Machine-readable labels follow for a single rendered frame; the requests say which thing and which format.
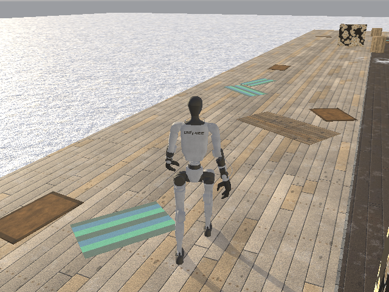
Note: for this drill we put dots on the left robot hand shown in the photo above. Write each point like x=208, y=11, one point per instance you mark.
x=170, y=168

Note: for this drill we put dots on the right robot forearm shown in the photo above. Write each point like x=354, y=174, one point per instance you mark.
x=222, y=167

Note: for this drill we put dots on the right robot hand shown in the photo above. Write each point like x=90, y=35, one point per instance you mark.
x=227, y=185

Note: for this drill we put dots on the robot right thigh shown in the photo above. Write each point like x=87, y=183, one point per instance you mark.
x=208, y=178

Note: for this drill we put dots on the left robot forearm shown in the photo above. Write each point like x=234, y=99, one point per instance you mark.
x=169, y=157

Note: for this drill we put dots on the robot left upper arm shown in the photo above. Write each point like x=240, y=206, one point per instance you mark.
x=175, y=128

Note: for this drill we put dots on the robot right upper arm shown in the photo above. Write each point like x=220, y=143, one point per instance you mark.
x=216, y=140

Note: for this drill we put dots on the right robot foot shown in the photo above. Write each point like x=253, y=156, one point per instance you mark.
x=207, y=231

